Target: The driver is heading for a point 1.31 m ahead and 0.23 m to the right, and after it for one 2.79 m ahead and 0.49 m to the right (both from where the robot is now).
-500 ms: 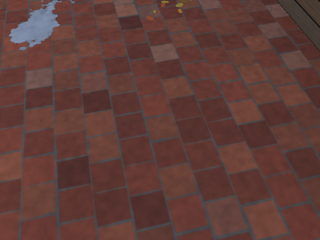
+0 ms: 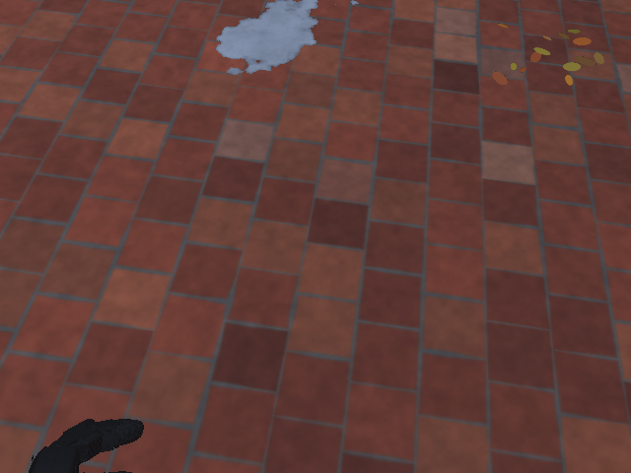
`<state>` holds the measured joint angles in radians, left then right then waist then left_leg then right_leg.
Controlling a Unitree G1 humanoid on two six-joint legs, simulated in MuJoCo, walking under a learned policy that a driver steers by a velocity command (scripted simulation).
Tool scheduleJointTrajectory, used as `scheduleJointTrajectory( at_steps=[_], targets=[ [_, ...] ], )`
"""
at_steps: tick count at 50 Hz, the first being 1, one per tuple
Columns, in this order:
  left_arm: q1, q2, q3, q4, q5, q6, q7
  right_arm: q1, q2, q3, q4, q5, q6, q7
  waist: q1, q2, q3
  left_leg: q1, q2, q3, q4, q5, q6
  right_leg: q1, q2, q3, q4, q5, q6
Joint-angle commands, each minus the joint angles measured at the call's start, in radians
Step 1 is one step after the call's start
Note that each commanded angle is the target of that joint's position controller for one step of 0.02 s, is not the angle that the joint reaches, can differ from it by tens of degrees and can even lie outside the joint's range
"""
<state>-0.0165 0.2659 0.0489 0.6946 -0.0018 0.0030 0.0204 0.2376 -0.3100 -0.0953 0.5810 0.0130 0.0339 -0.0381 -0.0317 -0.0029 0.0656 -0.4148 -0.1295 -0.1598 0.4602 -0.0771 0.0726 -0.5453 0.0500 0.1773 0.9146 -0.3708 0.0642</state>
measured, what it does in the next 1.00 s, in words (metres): walks ahead, turning right: right foot, then left foot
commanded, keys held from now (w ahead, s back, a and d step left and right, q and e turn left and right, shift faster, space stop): q+shift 0.02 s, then e+shift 0.30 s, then w+e+shift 0.38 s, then w+q+shift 0.30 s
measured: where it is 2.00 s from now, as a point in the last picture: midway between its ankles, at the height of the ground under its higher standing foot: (414, 175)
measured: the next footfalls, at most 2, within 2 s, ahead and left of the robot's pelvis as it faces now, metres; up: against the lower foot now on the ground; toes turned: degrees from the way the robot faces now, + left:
right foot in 0.18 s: +0.12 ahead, -0.17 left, +0.00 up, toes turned +8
left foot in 0.48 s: +0.08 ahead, +0.06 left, +0.00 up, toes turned -12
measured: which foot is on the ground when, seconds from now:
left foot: down 0.00-0.24, up 0.26-0.46, down 0.48-0.88, up 0.90-1.00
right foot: up 0.00-0.16, down 0.18-0.48, up 0.50-0.86, down 0.88-1.00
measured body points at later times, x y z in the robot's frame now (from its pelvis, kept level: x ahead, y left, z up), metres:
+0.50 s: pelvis +0.06 -0.05 +0.00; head +0.08 -0.06 +0.45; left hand +0.21 +0.22 -0.10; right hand +0.20 -0.35 -0.08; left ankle +0.04 +0.07 -0.74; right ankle +0.07 -0.17 -0.73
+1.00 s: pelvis +0.31 -0.22 -0.01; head +0.34 -0.24 +0.44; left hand +0.56 -0.05 -0.11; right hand +0.18 -0.45 -0.15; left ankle +0.19 +0.00 -0.62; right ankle +0.31 -0.32 -0.74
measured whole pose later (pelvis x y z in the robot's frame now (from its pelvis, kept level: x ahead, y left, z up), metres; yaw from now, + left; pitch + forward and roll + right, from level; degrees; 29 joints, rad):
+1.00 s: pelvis +0.31 -0.22 -0.01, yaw -18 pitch +2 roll +0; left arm 0.16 0.26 0.02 0.67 0.06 -0.05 -0.03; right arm 0.47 -0.24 -0.04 0.90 0.00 -0.06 0.02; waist -0.08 0.00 0.03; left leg -0.29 0.08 -0.06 1.23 -0.30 0.08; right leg -0.40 -0.02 -0.11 0.66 -0.29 -0.04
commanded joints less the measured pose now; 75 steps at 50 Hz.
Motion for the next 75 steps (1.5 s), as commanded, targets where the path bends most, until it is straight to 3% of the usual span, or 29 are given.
scheduleJointTrajectory(
  at_steps=[1,8,11,13,16,20,23,25,26,27,28,31,40,43,44,45,46,47,49,52,57,63,65,67,68,69,70,71,75],
  targets=[
    [0.048,0.074,0.027,-0.027,-0.007,-0.007,0.009,-0.031,-0.162,-0.053,-0.092,0.001,0.007,-0.019,0.025,0.136,-0.214,0.180,0.198,-0.305,-0.125,-0.062,0.110,0.043,0.038,-0.036,-0.107,0.066,0.018],
    [0.140,0.038,0.004,0.012,0.015,-0.038,-0.026,-0.078,0.000,0.036,-0.074,-0.039,0.006,0.013,0.020,0.158,-0.239,0.134,0.235,-0.224,-0.025,-0.020,0.080,0.313,-0.070,-0.111,-0.376,0.200,-0.034],
    [0.034,0.175,0.025,-0.038,0.036,-0.038,-0.029,0.040,-0.048,0.019,-0.052,-0.060,-0.015,0.018,-0.107,-0.167,-0.072,0.153,0.047,0.004,0.124,-0.310,-0.066,0.160,-0.238,0.176,-0.582,0.314,-0.204],
    [0.069,0.178,0.037,-0.048,0.006,-0.027,-0.023,-0.102,-0.102,-0.002,-0.071,-0.044,-0.027,0.003,-0.028,-0.181,-0.024,0.162,0.065,0.056,0.128,-0.233,-0.088,0.109,-0.222,0.263,-0.620,0.136,-0.216],
    [0.175,0.243,0.072,-0.047,-0.019,-0.013,-0.001,-0.170,-0.052,-0.003,-0.083,-0.026,-0.033,0.005,0.042,-0.198,-0.058,0.031,0.025,0.073,0.220,-0.329,-0.097,0.271,-0.227,0.354,-0.590,0.213,-0.252],
    [0.257,0.212,0.079,-0.044,-0.039,-0.001,0.014,-0.164,-0.018,0.000,-0.079,0.016,-0.081,0.036,0.050,-0.208,-0.104,0.007,0.044,0.053,0.197,-0.458,-0.079,0.331,-0.196,0.454,-0.679,-0.365,-0.270],
    [0.110,0.162,0.068,-0.114,-0.051,0.017,0.018,-0.009,-0.043,-0.025,0.009,0.020,-0.115,0.040,-0.063,-0.166,-0.097,0.442,0.081,0.091,-0.194,-0.152,-0.039,0.062,-0.055,0.323,-0.612,-0.232,-0.170],
    [0.151,0.037,0.035,-0.148,-0.052,0.000,0.006,0.124,-0.132,-0.044,0.049,-0.007,-0.112,0.029,-0.066,0.141,-0.190,0.796,0.433,-0.299,-0.196,-0.418,0.058,-0.336,0.069,0.061,-0.113,-0.181,-0.098],
    [0.124,0.089,0.040,-0.186,-0.052,-0.023,-0.005,0.067,-0.137,-0.045,0.036,-0.031,-0.122,0.032,-0.038,0.179,-0.091,0.649,0.559,-0.432,-0.242,-0.561,0.125,-0.472,-0.049,0.051,0.033,-0.089,-0.092],
    [0.121,0.122,0.044,-0.181,-0.050,-0.031,-0.016,0.022,-0.093,-0.032,0.022,-0.021,-0.131,0.024,-0.023,0.168,-0.035,0.600,0.536,-0.382,-0.264,-0.584,0.121,-0.497,-0.096,0.011,0.122,-0.019,-0.084],
    [0.060,0.166,0.063,-0.164,0.074,-0.010,-0.052,0.045,-0.092,-0.014,0.040,-0.076,-0.112,0.018,-0.048,0.055,-0.015,0.518,0.495,-0.292,-0.303,-0.601,0.091,-0.456,-0.069,-0.060,0.165,0.031,-0.077],
    [0.112,0.122,0.050,-0.152,0.060,0.014,-0.112,0.094,-0.114,-0.004,0.080,-0.059,-0.119,0.020,-0.030,0.104,0.009,0.446,0.395,-0.054,-0.335,-0.393,0.041,-0.433,-0.097,-0.112,0.330,0.131,-0.069],
    [-0.114,0.082,0.002,-0.225,0.046,-0.003,-0.137,0.242,-0.119,0.016,0.220,-0.047,-0.137,0.033,-0.053,0.105,0.139,0.375,0.405,0.208,-0.477,0.038,0.060,-0.185,-0.076,-0.255,-0.123,0.184,-0.152],
    [0.126,0.114,0.019,-0.161,0.050,-0.015,-0.093,0.274,-0.199,0.010,0.291,-0.035,-0.122,0.033,0.093,0.169,-0.048,0.419,0.416,0.248,-0.086,0.996,0.059,0.256,0.050,-0.343,-0.203,0.010,-0.217],
    [0.372,0.152,0.041,-0.093,0.053,-0.028,-0.074,0.233,-0.220,0.007,0.291,-0.023,-0.119,0.031,0.235,0.159,-0.170,0.273,0.384,0.263,0.199,0.940,0.042,0.586,0.034,-0.279,-0.294,0.090,-0.225],
    [0.524,0.267,0.073,-0.056,0.074,-0.037,-0.050,0.221,-0.128,0.030,0.250,-0.026,-0.127,0.042,0.280,0.030,-0.332,-0.002,0.294,0.237,0.580,0.351,0.035,0.906,-0.219,0.022,-0.336,-0.190,-0.219],
    [0.550,0.364,0.083,-0.067,0.078,-0.053,-0.037,0.240,0.004,0.054,0.180,0.002,-0.137,0.058,0.217,-0.249,-0.507,-0.257,0.130,0.086,0.915,-0.458,0.028,1.034,-0.512,0.511,-0.546,-0.519,-0.213],
    [0.525,0.316,0.078,-0.049,0.071,-0.055,-0.027,0.094,-0.098,0.026,0.170,0.004,-0.137,0.052,0.245,-0.088,-0.405,-0.305,0.138,-0.007,0.981,-0.310,0.048,0.850,-0.486,0.543,-0.661,-0.472,-0.164],
    [0.378,0.186,0.041,-0.010,0.062,-0.066,-0.033,0.108,-0.054,0.033,0.187,-0.005,-0.125,0.061,0.105,-0.045,-0.116,-0.296,0.237,0.065,0.885,-0.139,0.039,0.557,-0.399,0.215,-0.655,-0.151,-0.150],
    [0.326,0.079,0.010,0.015,0.033,-0.088,-0.032,0.189,0.005,0.036,0.250,-0.028,-0.069,0.085,0.018,-0.112,-0.044,-0.215,0.275,0.093,0.850,-0.111,0.008,0.394,-0.313,-0.052,-0.730,0.005,-0.120],
    [0.362,0.029,0.003,0.084,0.024,-0.125,-0.038,-0.036,0.040,0.050,0.171,-0.021,-0.044,0.107,0.004,-0.102,0.097,-0.350,0.251,0.183,0.711,0.086,0.017,0.369,-0.225,-0.361,-0.820,0.380,-0.076],
    [0.399,0.137,0.015,0.124,0.024,-0.119,0.013,-0.136,-0.003,0.064,0.118,-0.019,-0.049,0.126,-0.041,-0.057,0.045,-0.132,0.111,0.386,0.330,0.167,0.101,0.570,-0.240,-0.508,-0.724,1.271,-0.049],
    [0.349,0.215,0.037,0.105,0.031,-0.092,0.034,0.057,-0.068,0.043,0.166,-0.012,-0.036,0.112,-0.156,-0.120,-0.082,0.082,0.048,0.392,0.337,0.053,0.130,0.631,-0.280,-0.488,-0.468,1.590,-0.046],
    [0.238,0.245,0.051,0.066,0.042,-0.059,0.028,0.431,-0.176,-0.013,0.277,-0.015,-0.030,0.081,-0.326,-0.080,-0.217,0.480,0.034,0.272,0.258,-0.117,0.201,0.460,-0.285,-0.429,0.099,1.423,-0.082],
    [0.213,0.152,0.031,0.074,0.039,-0.058,-0.002,0.386,-0.186,-0.031,0.286,-0.003,-0.032,0.058,-0.270,0.093,-0.116,0.529,0.071,0.172,0.163,-0.154,0.241,0.238,-0.102,-0.421,0.510,0.463,-0.090],
    [0.243,0.005,-0.014,0.000,0.063,-0.078,-0.011,0.274,-0.231,-0.034,0.269,-0.007,-0.026,0.058,-0.103,0.256,-0.048,0.581,0.170,-0.131,0.229,0.076,0.308,-0.126,0.019,-0.307,0.812,-0.134,-0.069],
    [0.270,0.022,-0.027,-0.103,0.040,-0.107,-0.017,0.205,-0.270,-0.039,0.218,-0.025,-0.024,0.055,-0.048,0.260,-0.217,0.691,0.323,-0.582,-0.073,-0.283,0.460,-0.316,0.020,-0.109,0.840,-0.123,-0.059],
    [0.228,0.098,-0.023,-0.094,0.052,-0.132,-0.018,0.192,-0.206,-0.033,0.201,-0.036,-0.030,0.049,-0.049,0.056,-0.132,0.606,0.368,-0.692,-0.260,-0.520,0.409,-0.352,-0.044,-0.068,0.733,-0.056,-0.070],
    [0.193,0.100,-0.035,-0.078,0.082,-0.077,-0.018,0.109,-0.134,-0.002,0.208,-0.025,-0.093,0.033,0.085,-0.127,0.046,0.123,0.222,-0.388,-0.287,-0.271,0.304,-0.134,-0.168,-0.084,0.399,0.026,-0.004]
  ],
)
Keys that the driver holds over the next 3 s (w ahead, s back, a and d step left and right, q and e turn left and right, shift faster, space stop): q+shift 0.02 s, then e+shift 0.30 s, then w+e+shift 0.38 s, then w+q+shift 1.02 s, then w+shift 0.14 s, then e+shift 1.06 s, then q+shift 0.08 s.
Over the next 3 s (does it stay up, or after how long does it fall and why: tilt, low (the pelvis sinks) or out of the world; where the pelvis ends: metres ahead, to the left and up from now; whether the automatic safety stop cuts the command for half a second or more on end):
stays up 1.47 -0.22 -0.01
